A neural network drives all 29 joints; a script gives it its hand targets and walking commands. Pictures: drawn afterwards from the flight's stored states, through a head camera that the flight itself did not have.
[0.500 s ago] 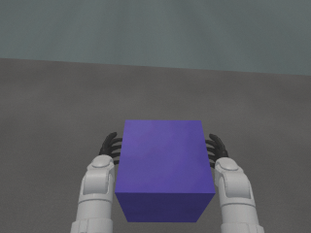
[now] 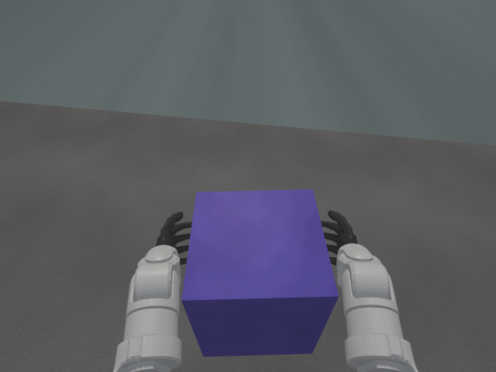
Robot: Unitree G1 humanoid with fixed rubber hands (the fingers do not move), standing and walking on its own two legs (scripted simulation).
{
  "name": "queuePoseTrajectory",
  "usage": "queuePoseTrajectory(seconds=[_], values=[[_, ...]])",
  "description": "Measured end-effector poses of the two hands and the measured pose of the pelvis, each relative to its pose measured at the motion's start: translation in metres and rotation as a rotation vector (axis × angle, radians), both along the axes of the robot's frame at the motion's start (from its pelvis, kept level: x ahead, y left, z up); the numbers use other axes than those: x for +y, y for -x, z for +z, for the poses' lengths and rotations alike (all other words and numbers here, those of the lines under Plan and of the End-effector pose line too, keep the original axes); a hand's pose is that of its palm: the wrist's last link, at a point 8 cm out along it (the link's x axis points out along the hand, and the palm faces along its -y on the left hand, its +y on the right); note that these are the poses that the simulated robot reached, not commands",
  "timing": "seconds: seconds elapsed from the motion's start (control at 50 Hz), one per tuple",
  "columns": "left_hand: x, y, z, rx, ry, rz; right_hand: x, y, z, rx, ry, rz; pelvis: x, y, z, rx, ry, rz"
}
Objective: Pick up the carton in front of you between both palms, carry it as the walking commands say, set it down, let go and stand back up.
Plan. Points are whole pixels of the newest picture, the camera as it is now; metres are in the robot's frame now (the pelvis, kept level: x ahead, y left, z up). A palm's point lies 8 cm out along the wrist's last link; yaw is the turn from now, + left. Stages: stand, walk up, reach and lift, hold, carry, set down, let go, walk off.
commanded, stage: hold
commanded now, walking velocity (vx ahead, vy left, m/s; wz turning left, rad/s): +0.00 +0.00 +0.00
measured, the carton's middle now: (256, 275) +0.30 +0.00 -0.02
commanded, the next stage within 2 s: set down in 0.14 s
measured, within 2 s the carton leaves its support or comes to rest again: neither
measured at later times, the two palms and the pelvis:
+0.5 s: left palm (181, 244) +0.35 +0.14 +0.01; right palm (341, 247) +0.34 -0.16 +0.01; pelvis +0.00 +0.00 -0.01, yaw +0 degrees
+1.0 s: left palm (209, 276) +0.40 +0.11 -0.18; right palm (333, 281) +0.37 -0.19 -0.18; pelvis -0.03 +0.00 -0.12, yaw +0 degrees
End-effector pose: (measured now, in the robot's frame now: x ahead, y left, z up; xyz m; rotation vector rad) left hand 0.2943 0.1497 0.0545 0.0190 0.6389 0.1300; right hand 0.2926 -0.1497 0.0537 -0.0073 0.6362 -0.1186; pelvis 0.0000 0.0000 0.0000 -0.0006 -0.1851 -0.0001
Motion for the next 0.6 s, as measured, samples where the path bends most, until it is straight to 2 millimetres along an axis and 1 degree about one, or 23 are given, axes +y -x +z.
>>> queuePoseTrajectory(seconds=[0.22, 0.3, 0.38, 0.44, 0.5, 0.54, 0.6], values=[[-0.003, -0.006, 0.000, -0.002, 0.001, 0.005, -0.003, -0.008, 0.000, -0.002, -0.004, 0.002, -0.004, -0.005, 0.000, 0.004, 0.000, 0.002], [-0.003, -0.015, -0.002, -0.002, 0.014, 0.012, -0.003, -0.016, -0.002, -0.001, -0.021, -0.010, -0.003, -0.008, -0.001, 0.011, 0.001, 0.003], [-0.004, -0.028, -0.010, 0.003, 0.036, 0.021, -0.004, -0.027, -0.011, 0.004, -0.048, -0.033, 0.000, -0.008, -0.003, 0.030, 0.002, 0.004], [-0.006, -0.040, -0.021, 0.011, 0.031, 0.018, -0.007, -0.036, -0.023, 0.011, -0.049, -0.042, 0.002, -0.007, -0.006, 0.060, 0.003, 0.003], [-0.010, -0.051, -0.040, 0.022, 0.017, 0.001, -0.011, -0.044, -0.042, 0.022, -0.033, -0.041, 0.005, -0.004, -0.009, 0.117, 0.003, 0.001], [-0.013, -0.057, -0.057, 0.030, 0.004, -0.017, -0.014, -0.047, -0.060, 0.030, -0.018, -0.039, 0.006, -0.001, -0.012, 0.169, 0.002, -0.003], [-0.018, -0.062, -0.090, 0.038, -0.005, -0.039, -0.018, -0.048, -0.092, 0.038, 0.002, -0.038, 0.008, 0.004, -0.018, 0.257, 0.000, -0.008]])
